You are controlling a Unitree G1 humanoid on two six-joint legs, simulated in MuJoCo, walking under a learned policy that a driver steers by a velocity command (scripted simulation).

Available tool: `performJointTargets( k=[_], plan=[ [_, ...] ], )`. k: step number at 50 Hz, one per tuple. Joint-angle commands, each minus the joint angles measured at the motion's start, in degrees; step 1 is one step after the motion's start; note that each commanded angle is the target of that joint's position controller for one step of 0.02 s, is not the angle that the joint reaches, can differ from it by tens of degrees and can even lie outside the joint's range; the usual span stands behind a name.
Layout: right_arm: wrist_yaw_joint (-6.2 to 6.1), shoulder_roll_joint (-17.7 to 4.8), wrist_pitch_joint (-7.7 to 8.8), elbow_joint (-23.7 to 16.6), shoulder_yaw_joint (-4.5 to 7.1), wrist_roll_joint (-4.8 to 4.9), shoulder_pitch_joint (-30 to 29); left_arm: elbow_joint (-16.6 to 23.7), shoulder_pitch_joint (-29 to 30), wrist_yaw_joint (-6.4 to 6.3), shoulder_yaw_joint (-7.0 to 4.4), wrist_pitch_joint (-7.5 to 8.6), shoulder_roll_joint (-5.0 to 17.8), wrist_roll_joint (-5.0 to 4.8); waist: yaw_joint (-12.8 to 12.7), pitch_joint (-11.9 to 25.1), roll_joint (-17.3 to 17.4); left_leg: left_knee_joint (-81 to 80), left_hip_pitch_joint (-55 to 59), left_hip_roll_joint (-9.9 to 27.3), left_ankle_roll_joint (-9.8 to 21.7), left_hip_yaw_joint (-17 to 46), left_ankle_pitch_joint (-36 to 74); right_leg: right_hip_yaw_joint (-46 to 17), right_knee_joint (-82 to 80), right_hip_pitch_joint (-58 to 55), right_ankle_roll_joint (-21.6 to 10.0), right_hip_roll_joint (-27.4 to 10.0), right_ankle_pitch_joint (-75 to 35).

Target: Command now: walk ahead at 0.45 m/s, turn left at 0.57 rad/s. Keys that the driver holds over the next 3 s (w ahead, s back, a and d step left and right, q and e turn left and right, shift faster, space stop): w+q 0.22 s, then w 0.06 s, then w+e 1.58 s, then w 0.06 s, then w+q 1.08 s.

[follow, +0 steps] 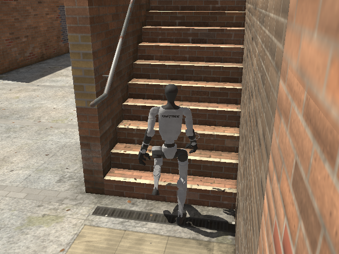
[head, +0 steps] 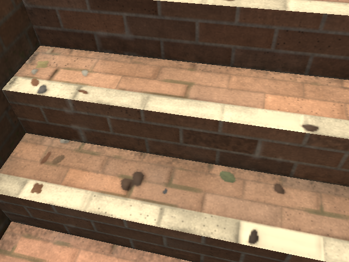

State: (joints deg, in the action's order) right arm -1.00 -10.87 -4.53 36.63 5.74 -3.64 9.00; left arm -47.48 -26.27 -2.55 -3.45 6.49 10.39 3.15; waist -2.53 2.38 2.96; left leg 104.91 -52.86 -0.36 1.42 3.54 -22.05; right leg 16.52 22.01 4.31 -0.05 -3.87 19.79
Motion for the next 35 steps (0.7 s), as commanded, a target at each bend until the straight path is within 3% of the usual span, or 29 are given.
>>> performJointTargets(
  k=[1, 4, 5, 8, 9, 10, 11, 12, 13, 14, 15, 16, 17, 19, 20, 21, 22, 23, 24, 25, 26, 27, 28, 29, 30, 32, 33, 34, 35],
  plan=[
    [-1.29, 0.7, 0.77, -9.5, -0.91, 0.01, -15.2, -2.2, -7.9, 0.4, -1.4, 1.52, 6.9, 0.14, -2.5, -10.5, -8.1, 17.7, -33.7, 1.9, 2.7, 3.6, -10.2, -18.1, -15.2, -17.7, -13.4, -23.1, -1.0],
    [-0.75, 2.8, 1.66, -12.2, -2.36, 1.19, -20.7, -5.2, -8.3, 1.15, -0.85, 1.6, 6.8, 0.68, -1.8, -12.0, -5.1, 17.5, -39.2, 2.2, 4.9, 4.3, -14.5, -12.9, -16.5, -19.3, -9.7, -22.5, 3.1],
    [-0.71, 4.2, 1.79, -14.3, -3.19, 1.55, -24.0, -5.5, -5.7, 0.97, -0.81, 1.85, 8.4, 0.52, -0.8, -14.6, -5.2, 16.0, -39.0, 2.8, 4.9, 2.2, -15.5, -10.5, -19.0, -15.3, -8.6, -22.2, 0.4],
    [-2.01, 3.8, 1.54, -18.1, -3.68, 1.15, -27.3, -7.5, -2.3, 0.95, -0.78, 2.7, 10.7, 0.48, 0.9, -15.2, -6.9, 16.2, -41.7, 4.3, 5.7, -1.8, -21.2, -5.5, -20.9, -15.7, -8.4, -22.1, -13.8],
    [-1.49, 5.5, 1.93, -21.7, -5.31, 1.56, -29.5, -9.0, -1.4, 1.19, -0.57, 1.53, 10.5, 0.0, 2.9, -13.5, -7.0, 4.6, -38.2, 7.6, 7.1, -2.8, -20.8, -0.8, -21.8, -14.0, -5.7, -17.6, -17.6],
    [-0.97, 5.6, 1.91, -23.0, -5.81, 1.17, -29.1, -9.0, -1.4, 1.07, -0.92, 0.93, 10.9, -0.17, 2.1, -9.6, -7.1, -3.9, -28.8, 7.9, 7.9, -6.3, -15.4, 1.2, -23.6, -12.8, -5.5, -15.9, -22.1],
    [0.71, 5.6, 1.94, -21.3, -6.84, 2.47, -21.1, -6.1, 5.1, 1.04, -0.4, -0.07, 12.0, -2.83, 6.3, -3.5, -7.5, -24.3, 0.8, 6.4, 10.3, -10.9, -6.7, 5.7, -23.8, 0.8, -7.2, -12.3, -50.0],
    [0.7, 1.4, 1.28, -17.5, -5.03, 3.23, -12.2, -3.6, 6.2, 1.49, -0.69, -0.37, 14.4, -3.83, 9.0, 5.9, -10.2, -28.3, 19.6, 1.4, 9.6, -12.7, -0.9, 2.0, -13.5, 2.1, -9.0, -13.3, -73.5],
    [1.3, -3.3, 0.92, -10.2, -2.36, 3.5, 7.4, -1.9, 5.6, 2.44, -1.8, 0.05, 21.0, -6.06, 14.5, 19.6, -17.4, -25.0, 40.2, -8.7, 9.1, -15.4, -2.7, -0.6, 2.2, 0.6, -9.9, -15.8, -109.2],
    [1.28, -8.0, 1.38, -8.8, -0.07, 4.06, 13.2, 0.5, 7.1, 4.02, -3.38, 1.57, 24.4, -8.63, 18.8, 24.2, -16.2, -43.7, 50.5, -8.9, 9.7, -2.1, 0.3, -4.8, 23.6, 5.7, -6.8, -11.8, -94.2],
    [-0.07, -15.8, 1.63, -5.6, 2.09, 4.01, 12.7, 5.1, 7.8, 7.03, -1.84, 2.99, 15.6, -7.45, 14.8, 27.3, 11.7, -70.3, 62.2, 8.4, 11.4, 37.0, 0.9, -11.6, 53.7, 29.4, -0.3, 3.8, -12.3],
    [-1.56, -19.3, 1.87, -4.2, 3.58, 2.44, 14.0, 1.0, 1.1, 7.61, -0.68, 3.34, 9.2, -5.69, 12.7, 36.3, 14.0, -82.1, 58.2, 16.1, 4.3, 48.6, -0.7, -32.7, 77.6, 24.5, -1.8, 10.8, -7.2],
    [-1.51, -16.9, 2.7, -3.6, 1.97, 0.92, 8.7, 3.8, 2.2, 7.47, -0.64, 2.23, 4.0, -4.04, 7.5, 29.6, 12.6, -81.9, 50.7, 14.8, 1.6, 44.0, -10.1, -36.3, 85.6, 29.8, -1.9, 10.9, -11.7],
    [-1.65, -6.2, 4.33, 2.1, -0.89, 1.18, 0.9, 6.5, 5.2, 4.77, 0.3, 1.09, -1.4, -1.13, 0.6, 9.1, 2.5, -73.9, 32.5, 10.8, 1.5, 31.3, -14.2, -28.2, 86.5, 36.4, -1.9, 6.4, -21.4],
    [-1.17, -2.2, 5.03, 4.8, -2.05, 1.41, 0.5, 4.8, 5.9, 3.62, 0.63, -0.24, -2.1, 0.75, -0.7, 4.9, -0.5, -70.2, 28.0, 7.6, 2.9, 21.5, -13.3, -26.7, 86.8, 37.8, -2.9, 6.4, -24.4],
    [-1.21, 0.6, 6.26, 6.2, -2.75, 1.42, 1.0, 4.4, 5.4, 2.62, 0.64, -1.51, -1.2, 0.0, -0.2, 1.5, -2.6, -72.7, 27.2, 10.6, 2.9, 22.3, -0.1, -28.0, 93.7, 40.4, -2.0, 8.1, -22.0],
    [-1.11, 1.7, 7.27, 8.3, -3.06, 1.75, 4.1, 5.7, 7.9, 1.88, 0.91, -2.32, -1.4, -0.63, 0.4, 1.6, -2.7, -73.4, 29.7, 13.0, 2.1, 22.8, 13.2, -29.4, 96.7, 44.1, -1.9, 8.7, -19.6],
    [-0.9, 2.1, 7.8, 11.2, -3.69, 1.55, 5.8, 7.7, 9.7, 1.48, 2.59, -2.38, -5.4, -1.16, -0.6, 1.1, -1.0, -72.9, 32.3, 14.0, 1.4, 18.7, 26.6, -30.5, 98.8, 49.0, -2.5, 8.7, -19.8],
    [-0.89, 3.2, 8.6, 13.3, -3.8, 1.65, 10.2, 7.6, 13.7, 1.29, 2.81, -2.83, -5.4, -2.12, 2.0, 0.2, -2.7, -73.0, 36.0, 12.5, 0.9, 12.4, 29.7, -30.6, 98.7, 54.8, -3.0, 8.8, -16.7],
    [-0.78, 4.7, 9.38, 14.1, -3.88, 0.64, 10.2, 8.6, 16.2, 1.35, 3.47, -2.03, -6.0, -1.95, 2.1, 0.5, -3.7, -75.3, 36.4, 13.0, 1.7, 8.7, 33.6, -30.5, 96.5, 57.5, -4.1, 8.8, -15.1],
    [-0.57, 4.8, 9.98, 14.3, -3.98, 0.08, 10.2, 8.3, 17.4, 1.14, 3.45, -2.03, -5.1, -2.77, 2.4, -1.3, -5.1, -78.3, 34.6, 12.4, 1.3, 4.9, 35.7, -27.3, 96.1, 58.1, -4.4, 10.2, -13.6],
    [-1.3, 5.7, 10.81, 15.9, -4.8, 0.62, 16.1, 9.8, 21.1, 1.29, 3.87, -3.1, -7.3, -2.89, 4.1, -0.7, -3.9, -80.2, 38.4, 12.5, 0.1, 4.0, 34.9, -26.7, 103.4, 64.1, -5.3, 11.9, -13.8],
    [-1.86, 5.7, 11.05, 17.2, -5.31, 0.67, 18.0, 9.3, 21.4, 1.37, 4.66, -3.95, -9.2, -2.88, 3.6, -0.5, -3.6, -80.8, 41.3, 14.0, -0.8, 2.0, 39.9, -26.9, 112.4, 69.2, -7.0, 12.3, -14.3],
    [-1.71, 4.6, 11.63, 17.7, -5.27, 0.87, 18.9, 10.0, 21.9, 0.93, 5.04, -4.74, -10.2, -2.83, 2.7, -1.5, -2.8, -82.1, 42.3, 13.7, -1.8, -0.5, 34.9, -27.4, 116.2, 74.0, -7.9, 12.2, -13.2],
    [-0.62, 3.0, 12.65, 18.5, -5.28, 1.74, 19.1, 10.6, 23.7, -0.19, 4.98, -5.44, -9.2, -3.18, 2.0, -2.9, -3.3, -83.9, 41.3, 13.5, -3.4, -3.0, 31.0, -26.6, 116.6, 75.8, -8.3, 12.7, -12.6],
    [0.43, 4.0, 12.74, 18.8, -6.05, 3.04, 19.6, 12.9, 30.2, -0.73, 6.23, -7.44, -10.7, -3.36, 1.2, -8.1, -6.7, -87.4, 32.9, 9.9, -9.2, -8.1, 20.2, -22.1, 105.7, 75.2, -8.5, 11.1, -16.7],
    [0.17, 4.7, 12.91, 19.8, -6.53, 3.33, 21.1, 14.1, 34.3, -0.38, 6.46, -8.39, -10.4, -2.82, 2.9, -8.5, -4.7, -88.6, 30.8, 8.0, -8.9, -9.2, 22.2, -17.1, 102.3, 73.7, -7.9, 11.5, -17.4],
    [-0.93, 4.4, 12.92, 21.2, -7.05, 3.9, 23.9, 13.6, 33.4, 0.05, 6.55, -9.01, -10.7, -2.83, 3.2, -8.6, 0.1, -87.7, 31.9, 6.5, -8.3, -9.5, 26.9, -14.7, 100.7, 73.5, -7.9, 11.0, -16.5],
    [-2.84, 3.9, 12.48, 23.3, -7.06, 3.72, 28.0, 14.1, 38.0, 0.26, 7.09, -8.87, -11.3, -3.16, 4.8, -9.4, 1.0, -91.2, 36.1, 8.8, -6.2, -7.1, 32.1, -11.7, 99.1, 76.7, -7.6, 11.1, -13.4]
  ],
)
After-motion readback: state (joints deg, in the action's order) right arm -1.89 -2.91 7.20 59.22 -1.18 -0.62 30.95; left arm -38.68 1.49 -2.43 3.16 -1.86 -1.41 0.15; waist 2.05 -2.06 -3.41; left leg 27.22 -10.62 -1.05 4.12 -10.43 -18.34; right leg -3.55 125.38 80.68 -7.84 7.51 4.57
